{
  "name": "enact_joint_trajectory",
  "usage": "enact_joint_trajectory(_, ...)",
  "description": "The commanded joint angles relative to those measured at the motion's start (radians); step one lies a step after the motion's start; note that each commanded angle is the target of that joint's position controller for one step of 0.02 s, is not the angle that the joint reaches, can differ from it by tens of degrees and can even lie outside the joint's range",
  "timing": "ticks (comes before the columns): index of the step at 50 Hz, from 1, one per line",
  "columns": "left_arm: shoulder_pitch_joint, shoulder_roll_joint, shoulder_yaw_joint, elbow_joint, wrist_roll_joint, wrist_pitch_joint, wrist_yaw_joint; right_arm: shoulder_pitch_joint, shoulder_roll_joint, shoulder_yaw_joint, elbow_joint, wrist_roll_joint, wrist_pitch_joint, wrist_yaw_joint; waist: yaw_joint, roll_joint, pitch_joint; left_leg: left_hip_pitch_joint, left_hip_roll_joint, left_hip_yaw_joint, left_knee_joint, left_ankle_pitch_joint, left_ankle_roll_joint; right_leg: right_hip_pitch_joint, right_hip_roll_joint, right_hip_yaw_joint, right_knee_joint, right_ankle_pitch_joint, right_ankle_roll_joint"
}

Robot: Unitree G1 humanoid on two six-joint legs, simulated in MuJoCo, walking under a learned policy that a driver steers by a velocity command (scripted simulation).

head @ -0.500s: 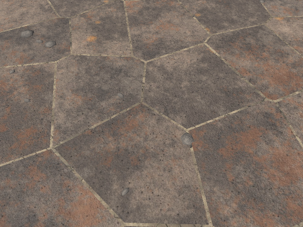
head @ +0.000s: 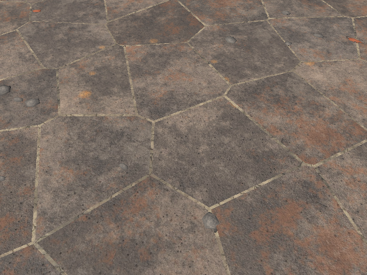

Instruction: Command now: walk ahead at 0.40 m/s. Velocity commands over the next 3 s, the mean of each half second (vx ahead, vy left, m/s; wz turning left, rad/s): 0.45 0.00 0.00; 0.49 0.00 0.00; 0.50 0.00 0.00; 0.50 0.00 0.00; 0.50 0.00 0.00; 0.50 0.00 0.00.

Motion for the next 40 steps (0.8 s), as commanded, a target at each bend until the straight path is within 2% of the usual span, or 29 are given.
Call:
enact_joint_trajectory(1,0.015,0.051,0.011,-0.044,-0.005,-0.016,-0.002,0.023,-0.129,-0.026,-0.038,0.001,-0.009,-0.001,0.021,0.064,0.095,-0.079,0.299,-0.305,-0.209,-0.467,0.124,0.005,0.011,-0.026,-0.074,-0.007,-0.005)
enact_joint_trajectory(3,0.044,0.044,0.012,-0.04,-0.009,-0.024,0.001,0.007,-0.136,-0.031,-0.044,0.006,-0.007,0.001,0.038,0.053,0.1,-0.112,0.291,-0.288,-0.178,-0.488,0.122,0.089,0.024,-0.048,-0.183,0.019,-0.016)
enact_joint_trajectory(5,0.153,0.042,0.016,0.002,-0.012,-0.035,0.008,-0.028,-0.126,-0.034,-0.056,0.01,-0.005,0.003,0.08,0.017,0.107,-0.222,0.24,-0.243,-0.079,-0.533,0.099,0.276,0.051,-0.066,-0.326,0.047,-0.03)
enact_joint_trajectory(6,0.242,0.063,0.022,0.031,-0.008,-0.044,0.016,-0.073,-0.092,-0.027,-0.078,0.005,-0.009,0.005,0.108,-0.041,0.108,-0.337,0.189,-0.188,0.05,-0.512,0.072,0.405,-0.003,0.018,-0.393,-0.02,-0.046)
enact_joint_trajectory(7,0.351,0.118,0.031,0.049,0.004,-0.056,0.027,-0.134,-0.019,-0.008,-0.119,0.003,-0.017,0.013,0.141,-0.22,0.084,-0.465,0.088,-0.056,0.348,-0.439,0.024,0.498,-0.224,0.318,-0.555,-0.239,-0.078)
enact_joint_trajectory(8,0.346,0.208,0.053,0.048,-0.007,-0.051,0.032,-0.142,-0.006,-0.004,-0.141,-0.004,-0.02,0.022,0.119,-0.299,0.172,-0.66,0.011,-0.004,0.519,-0.388,0.008,0.482,-0.364,0.587,-0.681,-0.467,-0.148)
enact_joint_trajectory(9,0.289,0.176,0.05,0.037,-0.008,-0.046,0.031,-0.161,-0.073,-0.019,-0.144,-0.03,-0.022,0.032,0.082,-0.168,0.214,-0.654,0.083,-0.085,0.62,-0.297,0.011,0.4,-0.358,0.556,-0.66,-0.435,-0.167)
enact_joint_trajectory(10,0.233,0.147,0.041,0.016,-0.015,-0.052,0.024,-0.153,-0.075,-0.022,-0.137,-0.026,-0.025,0.044,0.045,-0.129,0.188,-0.631,0.094,-0.105,0.648,-0.225,0.005,0.378,-0.309,0.49,-0.658,-0.347,-0.146)
enact_joint_trajectory(11,0.209,0.129,0.037,0.007,-0.019,-0.06,0.019,-0.14,-0.071,-0.022,-0.124,-0.02,-0.026,0.05,0.025,-0.099,0.172,-0.605,0.106,-0.105,0.663,-0.174,-0.012,0.378,-0.269,0.405,-0.662,-0.218,-0.126)
enact_joint_trajectory(12,0.205,0.122,0.035,0.001,-0.022,-0.069,0.02,-0.146,-0.07,-0.025,-0.117,-0.022,-0.024,0.055,0.018,-0.082,0.151,-0.586,0.113,-0.09,0.678,-0.125,-0.026,0.383,-0.238,0.334,-0.661,-0.101,-0.114)
enact_joint_trajectory(15,0.275,0.096,0.025,0.029,-0.02,-0.086,0.02,-0.204,-0.04,-0.021,-0.128,-0.025,-0.012,0.058,0.027,-0.078,0.131,-0.598,0.121,-0.059,0.703,-0.026,-0.054,0.399,-0.186,0.203,-0.624,0.209,-0.112)
enact_joint_trajectory(19,0.324,0.091,0.014,0.042,-0.017,-0.091,0.02,-0.367,-0.026,-0.01,-0.191,-0.019,-0.003,0.055,0.055,-0.108,0.155,-0.583,0.115,-0.018,0.568,0.043,-0.08,0.376,-0.156,0.118,-0.595,0.477,-0.127)
enact_joint_trajectory(21,0.337,0.103,0.014,0.046,-0.015,-0.094,0.022,-0.432,-0.021,-0.002,-0.215,-0.012,-0.003,0.055,0.07,-0.128,0.16,-0.52,0.1,0.003,0.459,0.074,-0.072,0.371,-0.149,0.087,-0.586,0.55,-0.126)
enact_joint_trajectory(24,0.348,0.127,0.018,0.057,-0.013,-0.094,0.027,-0.475,-0.038,0.0,-0.239,-0.009,-0.004,0.052,0.073,-0.145,0.169,-0.445,0.081,0.023,0.347,0.056,-0.031,0.416,-0.173,0.069,-0.561,0.636,-0.126)
enact_joint_trajectory(26,0.327,0.144,0.022,0.061,-0.012,-0.092,0.03,-0.439,-0.057,-0.007,-0.237,-0.011,-0.01,0.044,0.043,-0.147,0.15,-0.356,0.054,0.033,0.303,0.003,0.008,0.455,-0.189,0.05,-0.486,0.824,-0.115)
enact_joint_trajectory(27,0.312,0.159,0.026,0.062,-0.01,-0.089,0.033,-0.37,-0.074,-0.016,-0.218,-0.011,-0.015,0.037,0.01,-0.151,0.11,-0.268,0.026,0.039,0.29,-0.028,0.027,0.471,-0.191,0.038,-0.399,0.966,-0.104)
enact_joint_trajectory(28,0.298,0.172,0.031,0.063,-0.01,-0.084,0.034,-0.238,-0.094,-0.029,-0.176,-0.01,-0.023,0.029,-0.046,-0.139,0.041,-0.129,-0.006,0.047,0.252,-0.028,0.046,0.47,-0.177,0.022,-0.247,1.038,-0.092)
enact_joint_trajectory(29,0.285,0.172,0.031,0.058,-0.014,-0.078,0.034,-0.071,-0.122,-0.045,-0.12,-0.02,-0.032,0.02,-0.112,-0.109,-0.049,0.096,0.012,0.027,0.213,0.006,0.067,0.373,-0.143,-0.002,-0.042,0.938,-0.075)
enact_joint_trajectory(30,0.303,0.128,0.019,0.03,-0.02,-0.075,0.029,0.089,-0.207,-0.067,-0.094,-0.046,-0.039,0.012,-0.15,0.002,-0.181,0.343,0.251,-0.238,0.208,-0.126,0.105,0.164,-0.087,-0.03,0.267,0.537,-0.063)
enact_joint_trajectory(31,0.423,0.025,0.005,0.023,-0.061,-0.072,0.014,0.103,-0.277,-0.081,-0.09,-0.047,-0.033,0.022,-0.081,0.232,-0.292,0.542,0.498,-0.757,0.035,-0.226,0.245,-0.161,0.108,0.011,0.614,-0.184,-0.033)
enact_joint_trajectory(32,0.307,0.117,0.027,0.01,-0.04,-0.069,0.016,-0.004,-0.235,-0.075,-0.105,-0.015,-0.023,0.026,-0.059,0.072,-0.195,0.427,0.437,-0.742,-0.03,-0.333,0.2,-0.245,0.044,0.128,0.662,-0.097,-0.054)
enact_joint_trajectory(33,0.203,0.126,0.031,-0.024,-0.033,-0.073,0.012,-0.108,-0.167,-0.054,-0.122,-0.006,-0.027,0.028,-0.031,0.033,-0.045,0.267,0.405,-0.576,-0.048,-0.288,0.162,-0.266,-0.003,0.111,0.618,0.009,-0.059)
enact_joint_trajectory(34,0.166,0.111,0.029,-0.027,-0.028,-0.078,0.011,-0.149,-0.114,-0.038,-0.121,-0.009,-0.037,0.032,-0.005,-0.014,0.019,0.147,0.361,-0.471,-0.079,-0.154,0.135,-0.224,-0.034,0.107,0.56,0.071,-0.06)
enact_joint_trajectory(36,0.187,0.079,0.029,-0.018,-0.001,-0.054,0.001,-0.138,-0.054,-0.017,-0.096,-0.004,-0.049,0.022,0.047,0.015,0.052,0.025,0.287,-0.32,-0.109,-0.016,0.094,-0.132,-0.066,0.099,0.477,0.096,-0.045)
enact_joint_trajectory(37,0.19,0.069,0.029,-0.018,0.002,-0.042,-0.004,-0.107,-0.051,-0.013,-0.082,-0.003,-0.056,0.018,0.056,0.023,0.054,0.012,0.275,-0.29,-0.116,0.042,0.091,-0.116,-0.066,0.091,0.453,0.099,-0.037)
enact_joint_trajectory(40,0.105,0.073,0.031,-0.05,0.004,-0.02,-0.015,-0.04,-0.09,-0.015,-0.061,0.003,-0.068,0.01,0.062,0.027,0.09,0.019,0.252,-0.217,-0.145,0.132,0.09,-0.195,-0.078,0.058,0.381,0.154,-0.012)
